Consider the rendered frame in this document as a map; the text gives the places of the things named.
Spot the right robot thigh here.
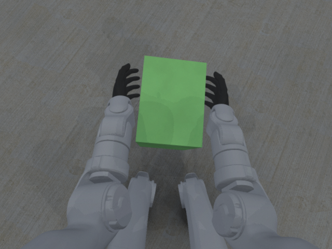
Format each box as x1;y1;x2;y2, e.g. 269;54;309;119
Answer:
178;177;228;249

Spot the robot left shin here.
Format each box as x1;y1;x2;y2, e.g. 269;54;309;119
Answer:
128;171;149;188

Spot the robot left forearm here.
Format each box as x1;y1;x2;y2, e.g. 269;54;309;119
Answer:
66;95;135;215

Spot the robot right hand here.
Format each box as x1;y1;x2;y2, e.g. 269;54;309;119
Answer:
204;72;229;109

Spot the robot right forearm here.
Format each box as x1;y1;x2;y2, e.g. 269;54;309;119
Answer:
206;104;270;201

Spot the robot left upper arm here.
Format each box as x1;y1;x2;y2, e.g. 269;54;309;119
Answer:
20;182;132;249

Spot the robot right upper arm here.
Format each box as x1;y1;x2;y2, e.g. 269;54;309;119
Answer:
212;190;320;249

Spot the carton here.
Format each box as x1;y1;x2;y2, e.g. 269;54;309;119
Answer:
135;56;207;150

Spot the robot left hand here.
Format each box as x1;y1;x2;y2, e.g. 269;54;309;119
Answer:
112;63;140;99

